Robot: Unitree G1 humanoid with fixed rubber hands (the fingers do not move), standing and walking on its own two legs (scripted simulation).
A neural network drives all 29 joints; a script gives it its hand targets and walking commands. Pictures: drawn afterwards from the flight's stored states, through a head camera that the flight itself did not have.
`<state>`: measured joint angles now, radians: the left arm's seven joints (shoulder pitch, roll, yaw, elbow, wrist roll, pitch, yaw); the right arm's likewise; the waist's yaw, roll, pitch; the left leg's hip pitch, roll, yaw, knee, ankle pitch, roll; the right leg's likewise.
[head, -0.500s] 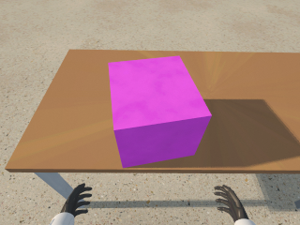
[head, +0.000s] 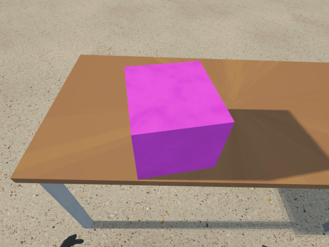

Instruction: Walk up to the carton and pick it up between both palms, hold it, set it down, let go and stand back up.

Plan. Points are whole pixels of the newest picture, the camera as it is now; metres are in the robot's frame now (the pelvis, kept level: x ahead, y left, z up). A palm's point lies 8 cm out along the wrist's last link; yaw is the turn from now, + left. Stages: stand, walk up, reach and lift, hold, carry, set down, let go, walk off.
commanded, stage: stand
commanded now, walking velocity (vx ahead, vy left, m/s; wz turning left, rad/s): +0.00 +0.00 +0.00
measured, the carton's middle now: (170, 117) +0.48 -0.01 +0.02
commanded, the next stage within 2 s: none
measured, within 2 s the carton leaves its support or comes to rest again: neither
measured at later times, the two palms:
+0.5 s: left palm out of the picture +0.01 +0.28 -0.12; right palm out of the picture +0.01 -0.24 -0.11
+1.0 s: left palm out of the picture +0.04 +0.27 -0.12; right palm out of the picture +0.04 -0.25 -0.11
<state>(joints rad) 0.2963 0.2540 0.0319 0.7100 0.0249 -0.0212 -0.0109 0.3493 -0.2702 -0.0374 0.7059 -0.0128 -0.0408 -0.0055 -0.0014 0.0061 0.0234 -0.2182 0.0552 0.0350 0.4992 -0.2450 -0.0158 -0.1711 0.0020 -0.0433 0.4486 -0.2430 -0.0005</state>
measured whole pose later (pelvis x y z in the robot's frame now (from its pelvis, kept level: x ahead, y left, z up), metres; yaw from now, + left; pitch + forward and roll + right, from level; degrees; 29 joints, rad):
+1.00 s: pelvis +0.00 +0.01 +0.00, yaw +0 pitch -1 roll +0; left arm 0.34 0.26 -0.02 0.82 0.01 -0.02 0.01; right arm 0.40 -0.28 0.00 0.73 0.00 -0.02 -0.01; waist 0.00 0.00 0.02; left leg -0.24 0.02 0.05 0.50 -0.24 0.01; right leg -0.21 -0.03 -0.03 0.49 -0.26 0.02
